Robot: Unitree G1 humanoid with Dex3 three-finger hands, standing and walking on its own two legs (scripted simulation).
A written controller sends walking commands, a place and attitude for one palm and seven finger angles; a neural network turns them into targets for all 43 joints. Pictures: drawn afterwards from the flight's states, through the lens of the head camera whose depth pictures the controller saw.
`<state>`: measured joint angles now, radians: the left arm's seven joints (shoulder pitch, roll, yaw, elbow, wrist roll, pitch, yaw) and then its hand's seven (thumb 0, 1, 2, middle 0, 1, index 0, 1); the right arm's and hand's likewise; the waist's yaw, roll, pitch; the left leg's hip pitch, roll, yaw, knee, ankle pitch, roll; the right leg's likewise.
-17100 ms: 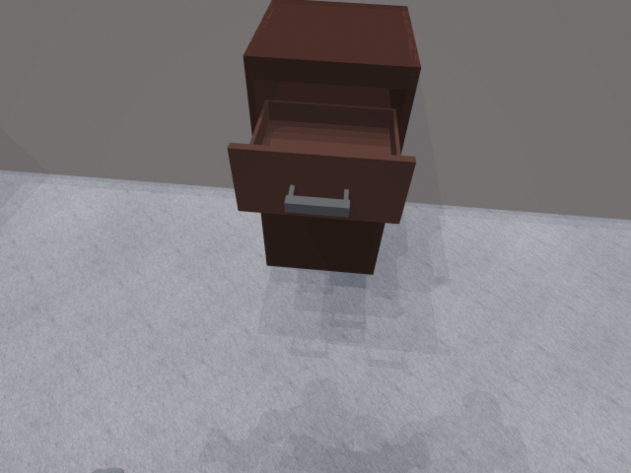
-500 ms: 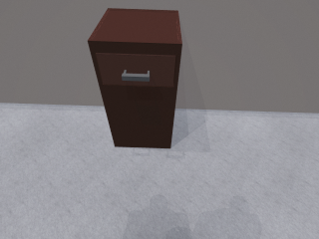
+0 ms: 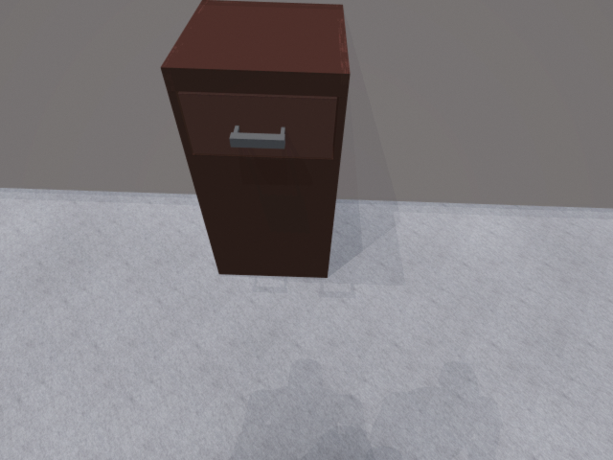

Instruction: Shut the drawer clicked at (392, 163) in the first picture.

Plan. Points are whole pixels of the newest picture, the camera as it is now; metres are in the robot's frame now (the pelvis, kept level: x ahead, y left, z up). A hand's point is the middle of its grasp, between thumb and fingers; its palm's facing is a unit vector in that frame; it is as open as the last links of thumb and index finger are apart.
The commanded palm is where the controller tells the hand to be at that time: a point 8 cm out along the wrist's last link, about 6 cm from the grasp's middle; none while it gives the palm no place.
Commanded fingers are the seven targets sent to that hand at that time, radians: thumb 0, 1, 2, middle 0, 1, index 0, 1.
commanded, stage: look to check the result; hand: left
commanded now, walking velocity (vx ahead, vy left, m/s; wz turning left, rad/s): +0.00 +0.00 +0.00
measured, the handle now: (258, 135) +0.85 +0.17 -0.08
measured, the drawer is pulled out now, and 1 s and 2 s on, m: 0.00 0.00 0.00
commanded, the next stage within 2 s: stand and wait in 0.22 s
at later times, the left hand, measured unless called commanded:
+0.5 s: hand out of the picture +0.02 +0.18 -0.17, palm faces +0.02 -0.98 -0.21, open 7.3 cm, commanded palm none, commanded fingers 0.00 0.90 0.90 -0.20 -0.30 -0.20 -0.30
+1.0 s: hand out of the picture +0.04 +0.20 -0.17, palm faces +0.01 -0.97 -0.24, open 7.3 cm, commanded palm none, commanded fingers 0.00 0.90 0.90 -0.20 -0.30 -0.20 -0.30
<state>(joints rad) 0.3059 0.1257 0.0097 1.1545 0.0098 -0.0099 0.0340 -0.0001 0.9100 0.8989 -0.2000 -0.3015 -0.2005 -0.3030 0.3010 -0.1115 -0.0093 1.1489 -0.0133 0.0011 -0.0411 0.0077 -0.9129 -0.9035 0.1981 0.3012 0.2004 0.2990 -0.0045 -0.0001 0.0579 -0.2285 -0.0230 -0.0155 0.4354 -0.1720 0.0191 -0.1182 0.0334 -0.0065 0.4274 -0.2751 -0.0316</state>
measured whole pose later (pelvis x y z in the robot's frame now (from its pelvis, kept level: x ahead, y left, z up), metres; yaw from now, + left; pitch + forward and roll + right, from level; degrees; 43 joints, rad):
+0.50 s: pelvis +0.01 +0.00 +0.00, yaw +0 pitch -2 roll +0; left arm 0.24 0.18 0.01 1.14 0.01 -0.02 0.03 0.00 0.91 0.90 -0.20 -0.30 -0.20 -0.30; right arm 0.22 -0.17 -0.01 1.14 -0.01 0.00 -0.04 0.01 -0.91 -0.90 0.20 0.30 0.20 0.30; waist 0.00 0.00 0.06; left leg -0.20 -0.02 -0.01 0.41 -0.17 0.02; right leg -0.08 0.03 0.00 0.39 -0.27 -0.03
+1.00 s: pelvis +0.02 +0.00 +0.00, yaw +0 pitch -2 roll +0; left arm 0.21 0.21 0.01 1.14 0.01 -0.01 0.02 0.00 0.91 0.90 -0.20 -0.30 -0.20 -0.30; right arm 0.20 -0.21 -0.01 1.15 -0.01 -0.01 -0.03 0.01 -0.91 -0.90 0.20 0.30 0.20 0.30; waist 0.00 0.00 0.06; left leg -0.17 -0.02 -0.01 0.37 -0.17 0.02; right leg -0.06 0.03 0.00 0.36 -0.26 -0.03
